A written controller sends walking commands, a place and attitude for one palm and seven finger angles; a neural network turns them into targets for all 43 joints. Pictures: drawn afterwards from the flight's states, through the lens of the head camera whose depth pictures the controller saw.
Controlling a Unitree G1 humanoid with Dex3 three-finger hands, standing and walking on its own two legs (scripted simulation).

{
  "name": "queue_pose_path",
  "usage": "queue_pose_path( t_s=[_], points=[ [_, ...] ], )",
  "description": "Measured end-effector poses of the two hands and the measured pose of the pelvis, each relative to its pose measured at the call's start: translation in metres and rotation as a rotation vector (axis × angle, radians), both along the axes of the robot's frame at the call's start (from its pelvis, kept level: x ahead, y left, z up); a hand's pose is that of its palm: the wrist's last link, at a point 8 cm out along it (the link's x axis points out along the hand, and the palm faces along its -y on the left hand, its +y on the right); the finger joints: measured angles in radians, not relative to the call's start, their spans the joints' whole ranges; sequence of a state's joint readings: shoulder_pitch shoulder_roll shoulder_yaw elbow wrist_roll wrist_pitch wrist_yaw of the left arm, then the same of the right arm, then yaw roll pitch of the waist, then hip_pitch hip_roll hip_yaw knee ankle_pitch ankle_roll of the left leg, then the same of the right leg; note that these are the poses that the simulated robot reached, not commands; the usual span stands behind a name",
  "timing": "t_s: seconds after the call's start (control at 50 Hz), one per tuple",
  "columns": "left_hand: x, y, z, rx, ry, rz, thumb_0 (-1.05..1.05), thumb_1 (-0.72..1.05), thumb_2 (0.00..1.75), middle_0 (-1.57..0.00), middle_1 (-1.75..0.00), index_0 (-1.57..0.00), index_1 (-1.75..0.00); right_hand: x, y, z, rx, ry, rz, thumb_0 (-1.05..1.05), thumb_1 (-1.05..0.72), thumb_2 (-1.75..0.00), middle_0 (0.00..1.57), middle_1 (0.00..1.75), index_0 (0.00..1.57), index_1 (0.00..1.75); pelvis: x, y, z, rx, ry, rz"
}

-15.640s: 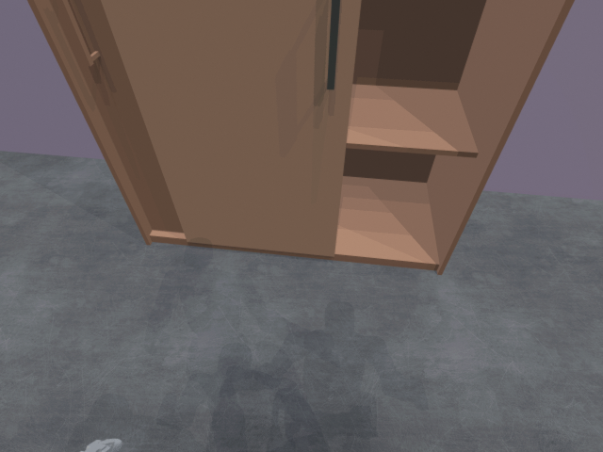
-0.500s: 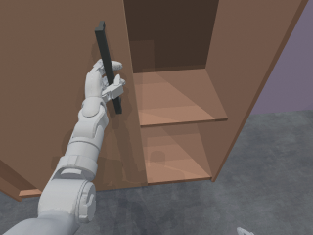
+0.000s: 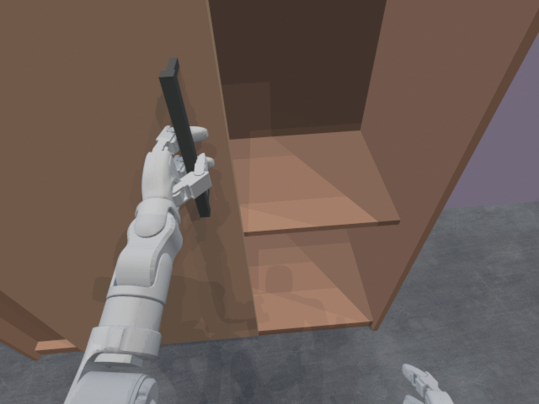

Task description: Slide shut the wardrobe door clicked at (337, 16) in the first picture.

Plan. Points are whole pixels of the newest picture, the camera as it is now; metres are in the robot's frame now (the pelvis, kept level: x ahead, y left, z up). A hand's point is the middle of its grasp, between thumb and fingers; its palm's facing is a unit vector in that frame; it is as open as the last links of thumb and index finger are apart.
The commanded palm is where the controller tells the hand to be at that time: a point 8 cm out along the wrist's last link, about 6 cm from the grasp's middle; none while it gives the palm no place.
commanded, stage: tug the door sideways, standing still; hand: left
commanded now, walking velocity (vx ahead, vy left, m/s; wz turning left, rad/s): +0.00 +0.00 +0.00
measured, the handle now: (191, 148) +0.46 +0.13 +0.16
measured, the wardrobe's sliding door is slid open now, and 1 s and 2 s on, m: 0.43 0.43 0.42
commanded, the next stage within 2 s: step sideways, sliding the door along in 0.86 s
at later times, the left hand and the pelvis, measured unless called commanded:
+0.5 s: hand (208, 175) +0.40 +0.10 +0.16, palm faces +0.16 -0.99 -0.04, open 5.8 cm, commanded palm +0.37 +0.09 +0.16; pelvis -0.02 +0.00 -0.01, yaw +6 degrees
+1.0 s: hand (207, 176) +0.40 +0.10 +0.16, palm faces +0.14 -0.99 -0.05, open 5.9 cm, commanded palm +0.38 +0.13 +0.16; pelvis -0.04 +0.01 -0.01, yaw +5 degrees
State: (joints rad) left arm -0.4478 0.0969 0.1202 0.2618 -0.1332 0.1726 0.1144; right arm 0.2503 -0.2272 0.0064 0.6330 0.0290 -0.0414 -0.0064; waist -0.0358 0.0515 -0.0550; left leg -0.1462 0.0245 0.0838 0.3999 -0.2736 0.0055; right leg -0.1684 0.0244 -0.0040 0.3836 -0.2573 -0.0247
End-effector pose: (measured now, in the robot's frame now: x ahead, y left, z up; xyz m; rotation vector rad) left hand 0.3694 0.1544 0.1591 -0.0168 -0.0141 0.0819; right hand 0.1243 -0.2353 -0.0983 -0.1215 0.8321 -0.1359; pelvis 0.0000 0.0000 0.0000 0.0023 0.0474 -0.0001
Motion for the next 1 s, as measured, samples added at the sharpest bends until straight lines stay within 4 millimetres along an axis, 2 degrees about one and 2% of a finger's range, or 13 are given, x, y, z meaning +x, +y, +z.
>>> queue_pose_path(
  t_s=[0.16, 0.3, 0.38, 0.48, 0.74, 0.86, 1.0],
  points=[
    [0.001, -0.002, 0.002, 0.013, 0.018, 0.047, 0.02, 0.77, 0.84, -0.32, -1.35, -0.33, -1.34, 0.035, 0.008, -0.003, -0.024, 0.013, 0.102, 0.01, -0.91, -0.90, 0.20, 0.30, 0.20, 0.30, 0.004, -0.002, -0.003, -0.004, 0.005, 0.060],
    [0.000, -0.004, 0.002, 0.032, 0.020, 0.067, 0.02, 0.77, 0.85, -0.33, -1.34, -0.32, -1.36, 0.040, 0.021, -0.008, -0.002, 0.013, 0.148, 0.01, -0.91, -0.90, 0.20, 0.30, 0.20, 0.30, -0.002, -0.002, -0.004, -0.001, 0.004, 0.086],
    [0.000, -0.005, 0.002, 0.040, 0.019, 0.069, 0.02, 0.79, 0.84, -0.32, -1.34, -0.30, -1.37, 0.030, 0.027, -0.012, 0.014, 0.029, 0.158, 0.01, -0.91, -0.90, 0.20, 0.30, 0.20, 0.30, -0.007, -0.001, -0.005, -0.002, 0.001, 0.093],
    [-0.001, -0.006, 0.002, 0.051, 0.016, 0.074, 0.02, 0.80, 0.83, -0.31, -1.34, -0.27, -1.38, 0.008, 0.030, -0.019, 0.025, 0.067, 0.160, 0.01, -0.91, -0.90, 0.20, 0.30, 0.20, 0.30, -0.016, 0.001, -0.006, -0.003, 0.001, 0.097],
    [-0.001, -0.007, 0.001, 0.067, 0.004, 0.070, 0.01, 0.81, 0.83, -0.29, -1.36, -0.23, -1.39, -0.051, 0.024, -0.032, 0.016, 0.168, 0.126, 0.01, -0.91, -0.90, 0.20, 0.30, 0.20, 0.30, -0.033, 0.009, -0.008, -0.007, 0.007, 0.094],
    [-0.001, -0.007, 0.001, 0.065, 0.001, 0.069, 0.01, 0.81, 0.84, -0.30, -1.36, -0.23, -1.39, -0.061, 0.022, -0.031, 0.007, 0.163, 0.117, 0.01, -0.91, -0.90, 0.20, 0.30, 0.20, 0.30, -0.038, 0.011, -0.008, -0.008, 0.010, 0.092],
    [0.000, -0.005, 0.001, 0.072, -0.008, 0.054, 0.01, 0.80, 0.84, -0.30, -1.37, -0.23, -1.39, -0.061, 0.023, -0.030, -0.001, 0.138, 0.119, 0.01, -0.91, -0.90, 0.20, 0.30, 0.20, 0.30, -0.042, 0.012, -0.009, -0.008, 0.012, 0.084]
  ],
)
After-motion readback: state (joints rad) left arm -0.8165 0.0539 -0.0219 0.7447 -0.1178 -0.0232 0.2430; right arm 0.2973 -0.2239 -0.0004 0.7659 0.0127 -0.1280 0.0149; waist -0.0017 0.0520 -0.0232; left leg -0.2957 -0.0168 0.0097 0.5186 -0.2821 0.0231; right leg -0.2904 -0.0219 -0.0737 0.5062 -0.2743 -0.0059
